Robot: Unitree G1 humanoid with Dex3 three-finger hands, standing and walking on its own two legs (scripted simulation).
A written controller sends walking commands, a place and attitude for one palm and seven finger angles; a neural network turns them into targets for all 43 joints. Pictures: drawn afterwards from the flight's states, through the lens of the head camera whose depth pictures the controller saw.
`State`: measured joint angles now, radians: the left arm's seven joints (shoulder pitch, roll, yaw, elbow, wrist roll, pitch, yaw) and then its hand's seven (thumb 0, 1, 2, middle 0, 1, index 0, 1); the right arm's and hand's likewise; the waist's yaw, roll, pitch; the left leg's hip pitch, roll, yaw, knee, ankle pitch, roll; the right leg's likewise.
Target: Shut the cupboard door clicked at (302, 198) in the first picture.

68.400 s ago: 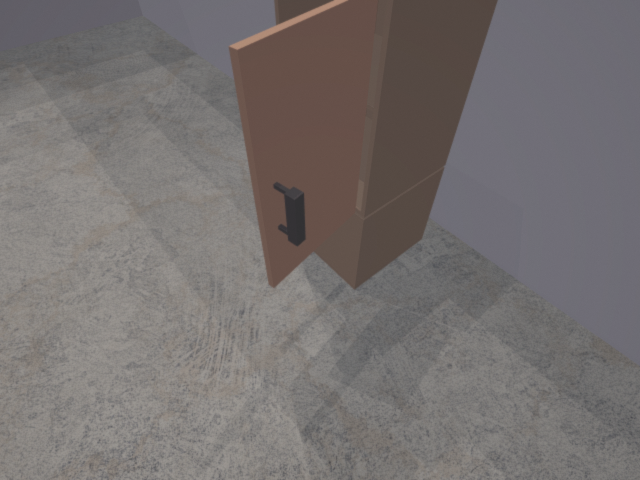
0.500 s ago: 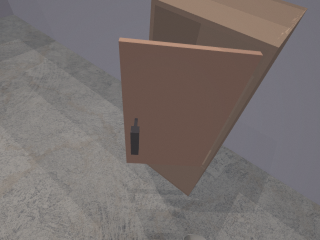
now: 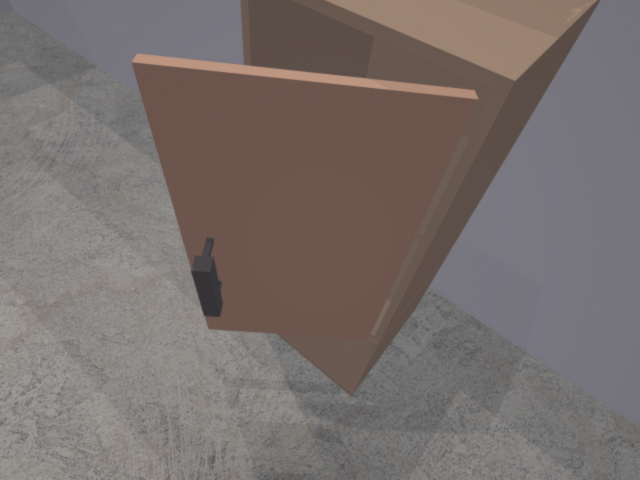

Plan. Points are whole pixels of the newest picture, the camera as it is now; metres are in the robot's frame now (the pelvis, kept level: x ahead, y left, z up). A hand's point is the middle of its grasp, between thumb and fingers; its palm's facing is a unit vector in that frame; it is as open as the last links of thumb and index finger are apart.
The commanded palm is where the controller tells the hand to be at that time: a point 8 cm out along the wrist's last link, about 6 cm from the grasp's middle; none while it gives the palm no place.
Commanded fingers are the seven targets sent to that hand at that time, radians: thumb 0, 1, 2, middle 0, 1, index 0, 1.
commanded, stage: come to a stop and stand still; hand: left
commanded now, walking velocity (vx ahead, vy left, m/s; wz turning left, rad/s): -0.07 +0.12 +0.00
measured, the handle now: (211, 277) +0.41 +0.19 -0.07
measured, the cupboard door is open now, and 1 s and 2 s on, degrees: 37 37 37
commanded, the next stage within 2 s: look again from close up in 1.56 s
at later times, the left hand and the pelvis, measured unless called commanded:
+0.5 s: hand out of the picture -0.02 +0.17 -0.17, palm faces +0.09 -0.98 -0.18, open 7.3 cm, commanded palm none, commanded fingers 0.00 0.90 0.90 -0.20 -0.30 -0.20 -0.30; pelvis -0.03 -0.01 +0.01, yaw +1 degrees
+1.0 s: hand out of the picture +0.01 +0.17 -0.15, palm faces +0.01 -0.98 -0.21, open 7.3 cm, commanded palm none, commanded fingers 0.00 0.90 0.90 -0.20 -0.30 -0.20 -0.30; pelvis -0.04 -0.01 +0.02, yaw -1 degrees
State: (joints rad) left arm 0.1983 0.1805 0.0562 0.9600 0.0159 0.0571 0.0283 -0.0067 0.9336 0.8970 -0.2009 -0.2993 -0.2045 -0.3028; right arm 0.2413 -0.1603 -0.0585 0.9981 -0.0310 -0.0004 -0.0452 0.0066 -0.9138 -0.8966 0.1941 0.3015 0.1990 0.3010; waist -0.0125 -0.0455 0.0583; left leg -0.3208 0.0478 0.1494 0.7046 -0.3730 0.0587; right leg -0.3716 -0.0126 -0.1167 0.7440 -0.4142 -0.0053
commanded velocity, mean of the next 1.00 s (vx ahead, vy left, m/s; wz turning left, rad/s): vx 0.02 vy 0.00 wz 0.00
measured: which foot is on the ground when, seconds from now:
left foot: down 0.00-0.22, up 0.24-0.48, down 0.50-1.00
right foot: down 0.00-0.52, up 0.54-0.96, down 0.98-1.00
